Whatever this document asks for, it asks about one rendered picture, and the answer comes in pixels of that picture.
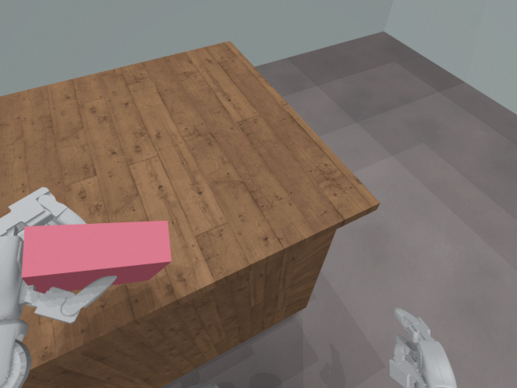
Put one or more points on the left robot hand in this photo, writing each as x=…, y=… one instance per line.
x=40, y=208

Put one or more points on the right robot hand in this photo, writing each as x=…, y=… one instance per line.
x=428, y=365

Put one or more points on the table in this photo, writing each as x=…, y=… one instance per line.
x=252, y=196

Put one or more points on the sponge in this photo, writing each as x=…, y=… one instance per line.
x=70, y=257

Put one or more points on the robot left forearm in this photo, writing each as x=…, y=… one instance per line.
x=15, y=358

